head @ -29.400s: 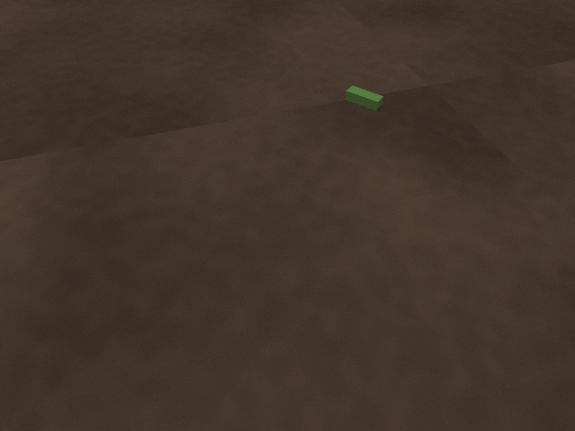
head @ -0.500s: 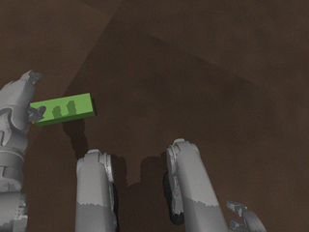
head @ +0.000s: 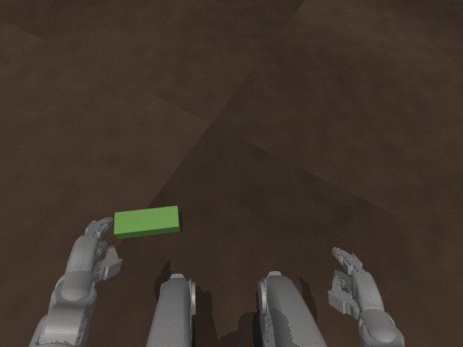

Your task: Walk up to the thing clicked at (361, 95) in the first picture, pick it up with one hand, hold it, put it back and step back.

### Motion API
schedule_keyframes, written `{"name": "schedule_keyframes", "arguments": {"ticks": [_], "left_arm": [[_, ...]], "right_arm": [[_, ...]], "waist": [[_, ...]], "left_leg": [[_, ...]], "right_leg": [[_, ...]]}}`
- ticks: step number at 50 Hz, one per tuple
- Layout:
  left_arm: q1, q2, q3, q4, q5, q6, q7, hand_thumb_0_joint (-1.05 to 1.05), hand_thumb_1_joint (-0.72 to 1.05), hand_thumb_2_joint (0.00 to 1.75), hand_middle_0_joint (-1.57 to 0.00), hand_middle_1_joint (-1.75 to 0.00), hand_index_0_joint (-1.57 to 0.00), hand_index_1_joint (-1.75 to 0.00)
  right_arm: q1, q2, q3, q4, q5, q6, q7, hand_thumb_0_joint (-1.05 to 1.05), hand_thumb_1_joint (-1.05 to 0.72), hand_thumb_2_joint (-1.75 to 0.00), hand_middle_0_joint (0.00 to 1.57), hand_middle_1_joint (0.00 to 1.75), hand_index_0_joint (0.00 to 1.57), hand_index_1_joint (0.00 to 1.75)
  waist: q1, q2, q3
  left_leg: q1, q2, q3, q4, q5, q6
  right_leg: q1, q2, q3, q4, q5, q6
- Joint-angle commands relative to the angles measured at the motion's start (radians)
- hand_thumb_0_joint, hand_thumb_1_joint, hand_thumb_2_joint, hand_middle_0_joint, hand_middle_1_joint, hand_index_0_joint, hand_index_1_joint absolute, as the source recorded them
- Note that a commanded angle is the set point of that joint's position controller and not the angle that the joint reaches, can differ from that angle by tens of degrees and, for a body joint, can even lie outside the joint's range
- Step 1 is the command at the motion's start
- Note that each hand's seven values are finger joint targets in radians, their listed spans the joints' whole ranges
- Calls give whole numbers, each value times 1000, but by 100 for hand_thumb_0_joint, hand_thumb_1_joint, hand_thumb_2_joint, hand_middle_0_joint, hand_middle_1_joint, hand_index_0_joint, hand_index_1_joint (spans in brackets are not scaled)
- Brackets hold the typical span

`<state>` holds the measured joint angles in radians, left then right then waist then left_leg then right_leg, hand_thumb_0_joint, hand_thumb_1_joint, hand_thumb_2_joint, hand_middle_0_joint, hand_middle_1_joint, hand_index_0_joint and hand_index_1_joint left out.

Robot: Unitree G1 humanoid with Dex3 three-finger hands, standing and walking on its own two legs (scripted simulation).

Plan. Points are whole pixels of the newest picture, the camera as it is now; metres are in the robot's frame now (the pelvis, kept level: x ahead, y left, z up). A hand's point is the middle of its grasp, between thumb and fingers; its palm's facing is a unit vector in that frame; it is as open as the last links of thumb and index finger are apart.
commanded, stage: home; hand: left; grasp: from above
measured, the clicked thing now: (148, 222) +0.51 +0.26 -0.57
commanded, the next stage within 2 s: none
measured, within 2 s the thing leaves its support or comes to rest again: neither
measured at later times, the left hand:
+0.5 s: hand (89, 290) +0.21 +0.19 +0.07, palm faces +0.10 -0.98 -0.19, open 7.4 cm
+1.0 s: hand (89, 297) +0.20 +0.19 +0.07, palm faces +0.09 -0.98 -0.18, open 7.4 cm
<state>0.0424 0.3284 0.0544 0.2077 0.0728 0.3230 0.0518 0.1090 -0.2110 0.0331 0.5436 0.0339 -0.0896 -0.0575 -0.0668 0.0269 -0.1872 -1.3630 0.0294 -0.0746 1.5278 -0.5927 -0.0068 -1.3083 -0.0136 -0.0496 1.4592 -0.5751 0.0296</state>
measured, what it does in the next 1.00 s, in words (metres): rises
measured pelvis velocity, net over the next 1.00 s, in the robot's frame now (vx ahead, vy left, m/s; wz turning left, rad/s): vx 0.05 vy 0.00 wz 0.04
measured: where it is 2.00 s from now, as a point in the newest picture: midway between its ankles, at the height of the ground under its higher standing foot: outside the picture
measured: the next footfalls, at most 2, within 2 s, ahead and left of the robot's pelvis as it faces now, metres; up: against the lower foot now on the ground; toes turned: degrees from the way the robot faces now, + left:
none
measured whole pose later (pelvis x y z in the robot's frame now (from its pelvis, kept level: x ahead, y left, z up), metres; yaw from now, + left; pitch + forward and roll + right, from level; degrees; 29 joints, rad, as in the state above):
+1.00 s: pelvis +0.05 +0.00 +0.11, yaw +2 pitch +10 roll -3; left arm 0.49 0.22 0.04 -0.13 -0.06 0.45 0.02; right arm 0.29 -0.21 0.04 0.55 0.00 -0.25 -0.18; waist -0.04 0.04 -0.15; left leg -0.70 0.03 -0.06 1.01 -0.48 -0.01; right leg -0.64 -0.01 -0.05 0.93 -0.46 0.03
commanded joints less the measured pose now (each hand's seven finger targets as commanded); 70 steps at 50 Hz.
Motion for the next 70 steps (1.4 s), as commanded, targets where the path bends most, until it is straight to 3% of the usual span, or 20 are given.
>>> {"name": "schedule_keyframes", "arguments": {"ticks": [1,2,5,9,15,20,26,32,36,47,51,56,64,70], "left_arm": [[-10,105,77,-247,-61,10,41,0,90,90,-20,-30,-20,-30],[5,78,64,-264,-73,18,41,0,90,90,-20,-30,-20,-30],[94,63,85,-307,-106,41,41,0,90,90,-20,-30,-20,-30],[219,18,68,-371,-134,66,33,0,90,90,-20,-30,-20,-30],[404,-10,48,-487,-139,93,19,0,90,90,-20,-30,-20,-30],[454,-20,39,-526,-135,96,-1,0,90,90,-20,-30,-20,-30],[430,-20,28,-530,-128,93,-25,0,90,90,-20,-30,-20,-30],[429,-8,43,-537,-119,81,-32,0,90,90,-20,-30,-20,-30],[429,-5,42,-527,-118,81,-31,0,90,90,-20,-30,-20,-30],[431,-5,40,-527,-117,82,-25,0,90,90,-20,-30,-20,-30],[431,-4,40,-538,-121,78,-25,0,90,90,-20,-30,-20,-30],[423,-8,44,-524,-122,76,-25,0,90,90,-20,-30,-20,-30],[436,-5,38,-538,-121,79,-27,0,90,90,-20,-30,-20,-30],[432,-8,25,-535,-116,81,-26,0,90,90,-20,-30,-20,-30]], "right_arm": [[67,-145,-46,-113,8,-66,-61,0,-90,-90,20,30,20,30],[75,-140,-41,-115,7,-74,-70,0,-90,-90,20,30,20,30],[97,-131,-34,-122,5,-95,-98,0,-90,-90,20,30,20,30],[125,-125,-29,-139,-3,-119,-120,0,-90,-90,20,30,20,30],[142,-111,-31,-175,-7,-147,-139,0,-90,-90,20,30,20,30],[134,-115,-40,-178,-16,-168,-143,0,-90,-90,20,30,20,30],[130,-129,-49,-175,-24,-195,-144,0,-90,-90,20,30,20,30],[124,-131,-54,-166,-32,-213,-140,0,-90,-90,20,30,20,30],[109,-133,-50,-159,-32,-217,-139,0,-90,-90,20,30,20,30],[102,-131,-48,-158,-31,-221,-140,0,-90,-90,20,30,20,30],[109,-129,-50,-159,-31,-221,-142,0,-90,-90,20,30,20,30],[103,-130,-50,-157,-31,-223,-141,0,-90,-90,20,30,20,30],[117,-127,-52,-153,-30,-225,-143,0,-90,-90,20,30,20,30],[109,-130,-51,-155,-30,-223,-142,0,-90,-90,20,30,20,30]], "waist": [[-15,77,-340],[-25,77,-321],[-9,76,-289],[-2,80,-229],[15,54,-158],[15,33,-71],[-1,2,-29],[15,46,-60],[25,53,-35],[27,40,-34],[26,25,-56],[30,21,-28],[24,23,-63],[27,32,-33]], "left_leg": [[464,-9,-15,-366,155,19],[484,-9,-14,-386,176,17],[560,-10,-12,-454,222,16],[642,-12,0,-539,287,12],[727,-21,18,-621,367,13],[741,-18,8,-674,333,15],[752,-25,30,-681,309,20],[780,-28,33,-679,342,13],[774,-28,27,-695,305,13],[761,-26,22,-704,265,15],[765,-25,25,-692,307,16],[745,-22,16,-709,227,15],[768,-27,34,-680,312,16],[762,-19,23,-700,288,13]], "right_leg": [[340,23,12,-326,175,-44],[360,24,10,-348,192,-44],[450,25,5,-417,230,-42],[550,29,-6,-499,285,-38],[665,39,-22,-600,343,-37],[676,42,-35,-647,307,-34],[677,37,-34,-669,283,-28],[700,33,-29,-657,311,-29],[696,35,-32,-665,278,-29],[699,35,-31,-671,246,-28],[714,35,-30,-667,281,-27],[699,36,-32,-674,217,-26],[719,32,-22,-669,287,-27],[703,37,-30,-663,263,-28]]}}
